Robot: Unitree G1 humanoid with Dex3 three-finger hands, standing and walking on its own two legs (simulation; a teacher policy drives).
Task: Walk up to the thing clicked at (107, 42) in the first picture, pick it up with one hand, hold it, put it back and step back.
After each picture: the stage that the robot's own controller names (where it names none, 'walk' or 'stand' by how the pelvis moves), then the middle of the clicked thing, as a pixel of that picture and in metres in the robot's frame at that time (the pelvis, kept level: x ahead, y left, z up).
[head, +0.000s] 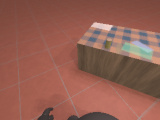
stand; (108, 43) +0.94 -0.15 -0.10
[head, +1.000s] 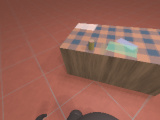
walk; (91, 44) +0.83 +0.10 -0.07
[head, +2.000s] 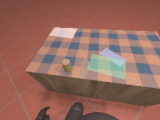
stand; (67, 65) +0.44 +0.26 -0.08
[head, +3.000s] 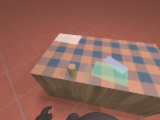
stand; (72, 70) +0.45 +0.20 -0.09
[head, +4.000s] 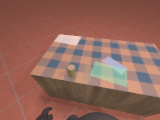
stand; (71, 71) +0.45 +0.20 -0.10
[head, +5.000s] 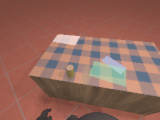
stand; (70, 71) +0.44 +0.21 -0.10
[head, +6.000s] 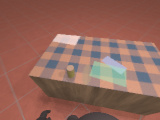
stand; (70, 71) +0.44 +0.21 -0.10
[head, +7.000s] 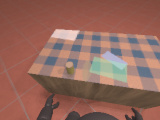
rise first; (70, 68) +0.44 +0.22 -0.10
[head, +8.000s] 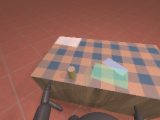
rise first; (71, 72) +0.43 +0.22 -0.10
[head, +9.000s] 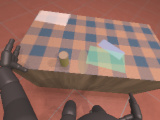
go down; (64, 59) +0.45 +0.20 -0.03
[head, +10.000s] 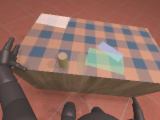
go down; (63, 60) +0.45 +0.21 -0.02
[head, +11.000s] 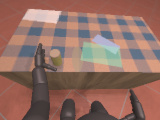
close in; (56, 58) +0.45 +0.22 +0.01
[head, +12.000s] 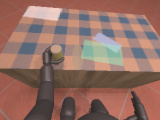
lift; (57, 53) +0.46 +0.21 +0.04
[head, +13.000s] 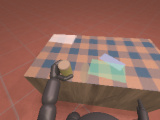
lift; (66, 70) +0.31 +0.17 +0.13
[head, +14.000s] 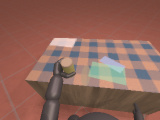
hold; (68, 68) +0.32 +0.16 +0.14
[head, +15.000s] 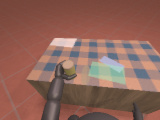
hold; (69, 70) +0.32 +0.16 +0.12
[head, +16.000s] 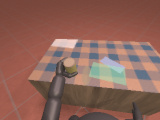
hold; (71, 67) +0.33 +0.15 +0.14
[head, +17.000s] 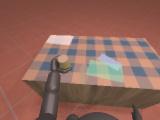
crouch; (65, 64) +0.37 +0.19 +0.11
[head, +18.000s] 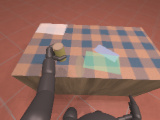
lower; (60, 52) +0.46 +0.21 +0.09
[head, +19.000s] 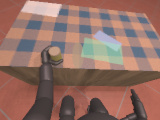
lower; (56, 55) +0.45 +0.21 +0.02
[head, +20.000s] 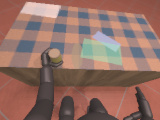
lower; (56, 57) +0.44 +0.21 +0.01
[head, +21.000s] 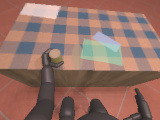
lower; (56, 58) +0.44 +0.21 +0.01
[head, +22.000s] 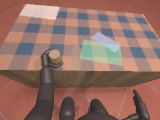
lower; (56, 58) +0.44 +0.21 +0.01
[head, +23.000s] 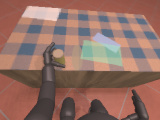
withdraw; (59, 58) +0.45 +0.19 +0.01
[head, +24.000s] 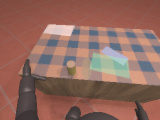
sink last; (71, 68) +0.42 +0.17 -0.04
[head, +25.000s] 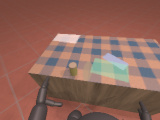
stand; (73, 69) +0.45 +0.20 -0.04
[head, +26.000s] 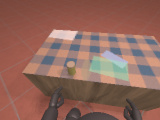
stand; (71, 68) +0.43 +0.19 -0.03
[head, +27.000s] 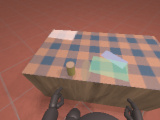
stand; (70, 68) +0.42 +0.19 -0.03
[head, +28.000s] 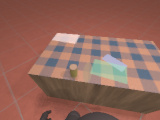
stand; (73, 70) +0.44 +0.18 -0.07
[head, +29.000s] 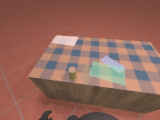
stand; (72, 73) +0.43 +0.19 -0.10
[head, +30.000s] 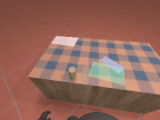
stand; (72, 73) +0.43 +0.19 -0.10
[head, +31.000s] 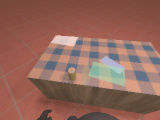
stand; (72, 74) +0.42 +0.19 -0.10
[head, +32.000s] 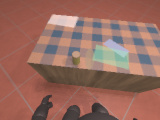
walk; (76, 58) +0.50 +0.15 -0.09
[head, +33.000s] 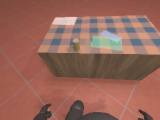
walk; (76, 44) +0.69 +0.21 -0.07
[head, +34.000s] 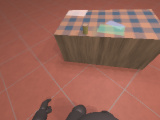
walk; (85, 29) +1.01 +0.19 -0.08
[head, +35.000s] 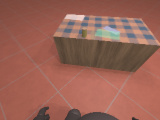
stand; (84, 32) +1.03 +0.17 -0.08
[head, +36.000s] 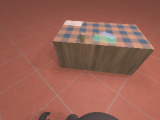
stand; (82, 37) +1.04 +0.18 -0.10
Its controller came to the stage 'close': yes
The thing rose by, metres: 0.22
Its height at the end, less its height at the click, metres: +0.00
